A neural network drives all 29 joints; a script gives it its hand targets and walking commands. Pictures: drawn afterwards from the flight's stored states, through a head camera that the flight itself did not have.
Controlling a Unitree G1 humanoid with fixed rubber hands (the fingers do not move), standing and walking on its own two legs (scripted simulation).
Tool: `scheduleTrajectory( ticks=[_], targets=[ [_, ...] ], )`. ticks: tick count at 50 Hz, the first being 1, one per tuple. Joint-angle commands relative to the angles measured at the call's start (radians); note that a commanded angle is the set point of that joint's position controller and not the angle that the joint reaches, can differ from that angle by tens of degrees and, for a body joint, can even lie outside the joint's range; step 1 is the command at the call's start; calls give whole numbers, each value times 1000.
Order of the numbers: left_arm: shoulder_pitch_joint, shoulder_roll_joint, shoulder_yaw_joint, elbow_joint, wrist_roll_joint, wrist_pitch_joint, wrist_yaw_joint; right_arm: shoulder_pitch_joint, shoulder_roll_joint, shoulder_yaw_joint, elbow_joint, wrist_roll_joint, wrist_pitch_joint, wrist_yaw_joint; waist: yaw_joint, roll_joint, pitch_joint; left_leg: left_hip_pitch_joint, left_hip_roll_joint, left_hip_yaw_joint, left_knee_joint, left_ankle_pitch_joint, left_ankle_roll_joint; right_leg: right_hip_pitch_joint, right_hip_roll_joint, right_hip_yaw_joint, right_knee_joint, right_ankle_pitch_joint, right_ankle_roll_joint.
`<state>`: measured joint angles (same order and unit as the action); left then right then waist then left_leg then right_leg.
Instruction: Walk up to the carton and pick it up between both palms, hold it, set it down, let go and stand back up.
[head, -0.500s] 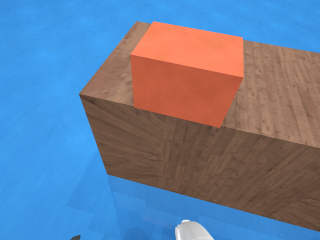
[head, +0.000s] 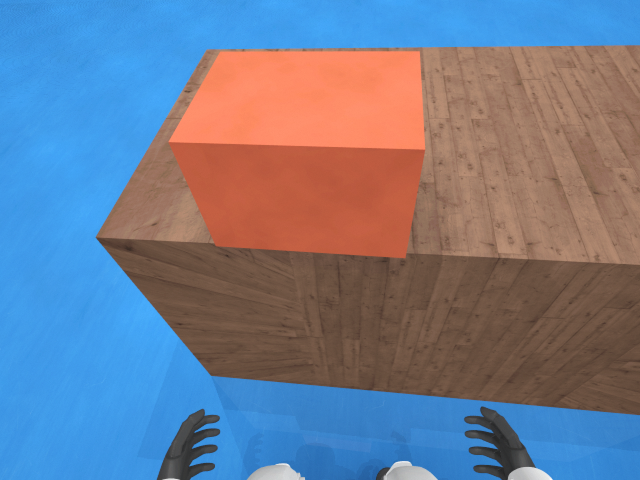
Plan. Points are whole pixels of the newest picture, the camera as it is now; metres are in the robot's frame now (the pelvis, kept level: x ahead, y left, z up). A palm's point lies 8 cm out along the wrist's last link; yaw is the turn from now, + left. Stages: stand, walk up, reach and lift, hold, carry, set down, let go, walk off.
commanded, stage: walk up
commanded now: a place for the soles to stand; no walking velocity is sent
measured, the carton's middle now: (312, 154) +0.58 +0.05 +0.06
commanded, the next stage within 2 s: none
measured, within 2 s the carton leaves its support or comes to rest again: neither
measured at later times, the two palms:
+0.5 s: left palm out of the picture +0.11 +0.21 -0.10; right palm out of the picture +0.03 -0.20 -0.11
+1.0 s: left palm out of the picture +0.07 +0.29 -0.09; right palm out of the picture +0.06 -0.18 -0.10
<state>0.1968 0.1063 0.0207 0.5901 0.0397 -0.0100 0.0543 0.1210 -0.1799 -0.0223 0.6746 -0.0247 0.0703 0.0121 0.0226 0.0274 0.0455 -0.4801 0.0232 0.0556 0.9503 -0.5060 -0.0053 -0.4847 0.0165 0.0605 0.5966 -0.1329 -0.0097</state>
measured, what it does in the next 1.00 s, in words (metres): steps on the spot: left foot, then right foot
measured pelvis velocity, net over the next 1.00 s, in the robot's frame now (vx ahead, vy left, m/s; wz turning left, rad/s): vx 0.01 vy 0.07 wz -0.16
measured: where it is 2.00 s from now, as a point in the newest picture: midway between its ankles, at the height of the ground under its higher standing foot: outside the picture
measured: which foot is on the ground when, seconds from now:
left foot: up 0.00-0.06, down 0.08-0.82, up 0.84-1.00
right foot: down 0.00-0.08, up 0.10-0.32, down 0.34-1.00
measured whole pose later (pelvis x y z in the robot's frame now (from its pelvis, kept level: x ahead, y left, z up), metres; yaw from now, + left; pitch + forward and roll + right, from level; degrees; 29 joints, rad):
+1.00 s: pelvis +0.01 +0.07 +0.02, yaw -9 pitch +1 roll +0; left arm 0.42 0.11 0.05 0.75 0.05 -0.05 0.08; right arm 0.32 -0.23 -0.04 0.68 -0.06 0.05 0.07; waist 0.03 0.05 0.00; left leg -0.51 0.04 0.02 0.92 -0.43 -0.01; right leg -0.25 -0.01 0.11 0.46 -0.23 0.03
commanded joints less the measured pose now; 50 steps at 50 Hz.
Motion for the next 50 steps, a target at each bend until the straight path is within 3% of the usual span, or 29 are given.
scheduleTrajectory(
  ticks=[1, 2, 3, 4, 5, 6, 7, 8, 9, 10, 12, 14, 16, 17, 18, 19, 20, 22, 23, 27, 39, 40, 41, 42, 43, 44, 46, 48, 50],
  targets=[
    [-42, 183, 72, -100, -5, -8, 1, 68, -39, -19, -78, 12, -24, 1, -25, -184, -167, 136, -24, 39, -180, 49, 16, 76, -192, 266, -199, -112, -133],
    [-60, 189, 73, -97, -11, 1, -4, 96, -35, -24, -75, 18, -31, 1, -46, -181, -158, 211, -35, 58, -307, 131, 30, 30, -171, 254, -182, -158, -102],
    [-54, 182, 72, -93, -17, 7, -10, 130, -44, -27, -72, 17, -39, 1, -58, -139, -143, 277, -36, 49, -415, 192, 47, -14, -141, 245, -155, -208, -65],
    [-24, 147, 63, -83, -19, 10, -16, 155, -67, -36, -87, 7, -54, 1, -59, -54, -158, 343, 84, -90, -498, 143, 77, -75, -91, 197, -33, -262, -20],
    [-38, 105, 51, -88, -28, 13, -15, 109, -137, -53, -112, 0, -64, -1, -62, 119, -117, 238, 288, -351, -638, 15, 165, -129, 65, 50, 168, -318, 38],
    [-78, 130, 57, -82, -10, 16, -7, 61, -144, -58, -131, -9, -70, -8, -77, 119, -48, 112, 377, -426, -690, 72, 208, -111, 70, 38, 370, -442, 55],
    [-80, 129, 57, -77, -2, 19, -5, 31, -119, -47, -146, -10, -78, -16, -58, 72, -27, 92, 368, -389, -680, 155, 231, -111, 62, 73, 506, -448, 59],
    [-48, 114, 52, -61, -5, 19, -7, 0, -101, -38, -153, -11, -86, -22, -27, 54, -33, 111, 335, -317, -659, 220, 223, -111, 45, 77, 537, -422, 67],
    [-31, 109, 52, -44, -1, 19, -10, -5, -91, -36, -158, -13, -93, -25, -18, 44, -41, 147, 297, -253, -648, 265, 197, -116, 34, 65, 527, -386, 74],
    [1, 103, 50, -22, 2, 15, -15, 6, -76, -33, -152, -15, -100, -22, -13, 70, -65, 210, 262, -198, -622, 329, 177, -103, 26, 42, 463, -366, 77],
    [2, 82, 36, 2, 1, 5, -27, 58, -54, -31, -138, -9, -109, -13, -34, 74, -99, 291, 217, -124, -578, 392, 154, -36, 15, -5, 279, -349, 79],
    [-2, 58, 25, 5, -1, -2, -34, 104, -70, -38, -121, -7, -107, -7, -54, 100, -106, 334, 205, -119, -549, 417, 159, 40, 25, -46, 117, -356, 69],
    [51, 52, 27, 15, 0, -12, -35, 126, -92, -42, -115, 2, -99, -1, -29, 90, -101, 284, 197, -98, -518, 423, 128, 194, 25, -63, -123, -175, 46],
    [77, 77, 35, 19, 3, -20, -34, 144, -86, -41, -111, 6, -97, 4, -20, 66, -104, 230, 188, -87, -507, 404, 97, 293, -8, -18, -180, -86, 27],
    [66, 130, 49, 13, 8, -29, -35, 167, -50, -30, -113, 16, -101, 10, -32, -22, -118, 157, 143, -48, -501, 326, 51, 352, -82, 108, -138, -6, -8],
    [57, 134, 50, 16, 4, -34, -39, 147, -32, -27, -108, 16, -99, 10, -32, -65, -120, 216, 89, 0, -491, 200, 24, 262, -128, 172, -165, -36, -42],
    [60, 121, 44, 22, 0, -37, -41, 142, -21, -22, -107, 15, -98, 9, -29, -87, -101, 266, 73, 10, -495, 172, 17, 193, -142, 199, -208, -101, -56],
    [50, 102, 35, 37, -3, -41, -40, 152, -20, -16, -86, 11, -101, 12, -32, -94, -54, 312, 75, 7, -509, 214, 26, 145, -126, 186, -244, -146, -43],
    [46, 92, 31, 47, -4, -43, -39, 171, -25, -19, -73, 10, -105, 14, -36, -105, -44, 325, 87, 0, -520, 245, 32, 146, -113, 167, -238, -106, -37],
    [71, 72, 27, 65, -6, -49, -42, 197, -41, -22, -40, 13, -116, 12, -27, -49, -54, 329, 105, 5, -561, 286, 35, 193, -75, 118, -193, -16, -25],
    [99, 57, 27, 84, -5, -48, -37, 225, -46, -27, -16, 11, -106, 5, -28, -58, -30, 360, 110, 39, -564, 259, 44, 132, -55, 118, -179, -28, -28],
    [185, 64, 39, 84, 7, -53, -19, 225, -98, -39, -24, -16, -89, 26, -10, 27, -73, 302, 57, 105, -462, 46, 38, 167, -107, 192, -201, -257, -63],
    [230, 118, 57, 77, 10, -49, -8, 199, -79, -31, -54, -28, -77, 40, 11, -58, -53, 176, 24, 96, -348, -28, 30, 202, -176, 344, -261, -441, -112],
    [273, 158, 74, 84, 8, -43, 8, 159, -58, -19, -90, -37, -68, 51, 40, -141, 13, -6, -9, 69, -237, -44, 29, 261, -262, 513, -330, -524, -175],
    [301, 174, 83, 84, 8, -39, 25, 119, -56, -14, -121, -40, -59, 57, 63, -192, 49, -166, -1, 20, -92, -93, 30, 325, -338, 601, -373, -489, -229],
    [317, 174, 86, 78, 10, -43, 42, 91, -69, -18, -139, -43, -53, 59, 69, -167, 57, -256, 31, -50, 19, -94, 30, 355, -373, 632, -385, -414, -249],
    [269, 158, 83, 69, 10, -56, 55, 103, -80, -23, -145, -38, -53, 59, 33, -133, 0, -279, 74, -123, 72, 6, 20, 391, -336, 526, -376, -336, -209],
    [200, 150, 81, 58, 9, -69, 47, 145, -82, -25, -128, -30, -56, 62, 1, -159, -52, -196, 69, -103, 19, 85, -3, 350, -269, 367, -370, -273, -159],
    [171, 159, 80, 57, 7, -72, 29, 146, -68, -22, -122, -23, -59, 66, -3, -183, -57, -76, 52, -47, -91, 122, -19, 259, -217, 256, -363, -260, -128]
  ],
)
